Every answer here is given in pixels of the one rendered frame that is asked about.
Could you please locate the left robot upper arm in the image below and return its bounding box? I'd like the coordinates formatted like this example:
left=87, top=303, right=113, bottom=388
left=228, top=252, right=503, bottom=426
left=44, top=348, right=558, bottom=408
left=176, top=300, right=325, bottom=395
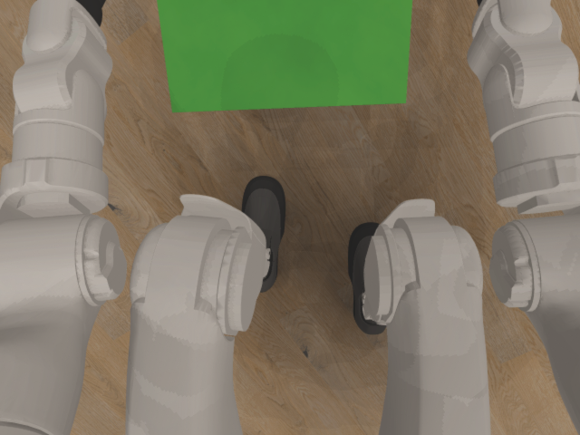
left=0, top=214, right=127, bottom=435

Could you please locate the right robot upper arm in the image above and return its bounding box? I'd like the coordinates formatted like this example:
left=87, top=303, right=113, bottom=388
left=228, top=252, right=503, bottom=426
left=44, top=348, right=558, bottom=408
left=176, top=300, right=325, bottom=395
left=489, top=214, right=580, bottom=435

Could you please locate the carton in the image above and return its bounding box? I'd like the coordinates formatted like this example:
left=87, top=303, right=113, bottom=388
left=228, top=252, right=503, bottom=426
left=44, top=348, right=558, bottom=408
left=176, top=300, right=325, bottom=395
left=157, top=0, right=412, bottom=112

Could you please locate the robot right thigh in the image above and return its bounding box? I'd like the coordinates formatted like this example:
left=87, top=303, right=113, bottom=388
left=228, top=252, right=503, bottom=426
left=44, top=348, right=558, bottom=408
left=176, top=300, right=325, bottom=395
left=365, top=216, right=491, bottom=435

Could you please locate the left robot hand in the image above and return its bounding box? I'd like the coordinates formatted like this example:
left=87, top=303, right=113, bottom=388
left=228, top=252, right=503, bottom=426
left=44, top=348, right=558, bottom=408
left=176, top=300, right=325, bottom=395
left=76, top=0, right=106, bottom=26

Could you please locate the robot right forearm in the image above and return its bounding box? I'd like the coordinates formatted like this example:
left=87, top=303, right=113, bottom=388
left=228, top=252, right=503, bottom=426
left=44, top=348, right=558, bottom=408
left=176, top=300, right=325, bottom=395
left=467, top=0, right=580, bottom=215

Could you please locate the left robot foot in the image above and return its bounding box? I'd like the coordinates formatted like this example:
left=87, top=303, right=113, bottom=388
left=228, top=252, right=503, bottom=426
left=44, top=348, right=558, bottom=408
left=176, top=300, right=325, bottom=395
left=242, top=176, right=285, bottom=293

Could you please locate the robot left forearm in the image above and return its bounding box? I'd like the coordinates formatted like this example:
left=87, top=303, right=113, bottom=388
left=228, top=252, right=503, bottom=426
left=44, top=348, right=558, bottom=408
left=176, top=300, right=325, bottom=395
left=0, top=0, right=112, bottom=223

